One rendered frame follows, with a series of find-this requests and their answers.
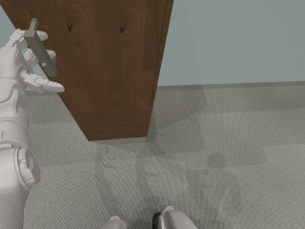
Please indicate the cupboard door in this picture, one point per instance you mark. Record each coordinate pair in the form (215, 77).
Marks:
(106, 50)

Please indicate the left robot upper arm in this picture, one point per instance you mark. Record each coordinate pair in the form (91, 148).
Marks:
(19, 172)

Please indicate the robot right shin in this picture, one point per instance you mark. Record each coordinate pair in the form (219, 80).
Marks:
(168, 208)

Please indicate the left robot hand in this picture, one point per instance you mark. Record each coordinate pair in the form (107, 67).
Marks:
(13, 63)

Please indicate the handle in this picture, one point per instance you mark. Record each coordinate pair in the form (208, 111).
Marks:
(39, 50)

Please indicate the left robot thigh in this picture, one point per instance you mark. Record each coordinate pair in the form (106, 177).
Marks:
(115, 224)

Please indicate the left robot forearm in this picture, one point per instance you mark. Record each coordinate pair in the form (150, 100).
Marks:
(14, 120)

